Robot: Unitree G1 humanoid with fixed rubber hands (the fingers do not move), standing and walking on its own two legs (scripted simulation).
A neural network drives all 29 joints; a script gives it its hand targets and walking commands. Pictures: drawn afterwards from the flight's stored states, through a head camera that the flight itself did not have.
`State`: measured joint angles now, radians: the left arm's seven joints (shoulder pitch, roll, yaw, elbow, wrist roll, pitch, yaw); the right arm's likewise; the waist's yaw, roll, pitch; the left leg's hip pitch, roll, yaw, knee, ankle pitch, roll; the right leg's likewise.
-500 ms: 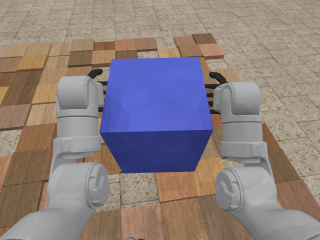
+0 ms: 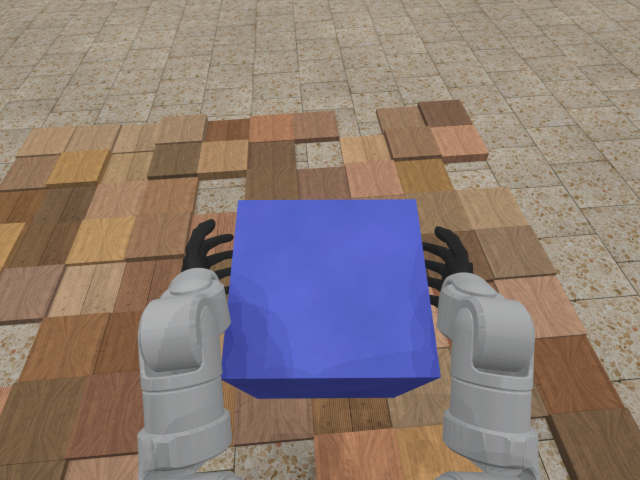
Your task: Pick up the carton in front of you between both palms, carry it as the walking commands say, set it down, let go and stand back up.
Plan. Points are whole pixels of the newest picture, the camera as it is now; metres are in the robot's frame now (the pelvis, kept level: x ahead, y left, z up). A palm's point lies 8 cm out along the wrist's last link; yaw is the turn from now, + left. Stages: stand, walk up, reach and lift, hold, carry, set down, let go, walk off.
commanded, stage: carry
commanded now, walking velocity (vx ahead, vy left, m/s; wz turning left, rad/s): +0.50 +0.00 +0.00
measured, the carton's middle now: (326, 311) +0.33 +0.01 +0.00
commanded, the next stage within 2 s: none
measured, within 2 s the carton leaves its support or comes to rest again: neither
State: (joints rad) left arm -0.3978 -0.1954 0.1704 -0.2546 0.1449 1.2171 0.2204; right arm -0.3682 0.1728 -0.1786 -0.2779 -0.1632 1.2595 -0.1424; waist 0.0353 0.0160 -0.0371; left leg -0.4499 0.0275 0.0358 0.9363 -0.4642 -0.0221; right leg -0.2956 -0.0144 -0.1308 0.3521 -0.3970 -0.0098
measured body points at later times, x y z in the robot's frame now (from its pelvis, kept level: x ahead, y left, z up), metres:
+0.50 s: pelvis +0.30 +0.04 -0.02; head +0.31 +0.06 +0.43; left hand +0.69 +0.15 +0.07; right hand +0.65 -0.13 +0.07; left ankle +0.28 +0.10 -0.77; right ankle +0.32 -0.08 -0.70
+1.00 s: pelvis +0.68 +0.01 -0.03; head +0.73 +0.01 +0.42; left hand +1.07 +0.19 +0.10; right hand +1.09 -0.10 +0.08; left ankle +0.77 +0.10 -0.74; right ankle +0.54 -0.05 -0.76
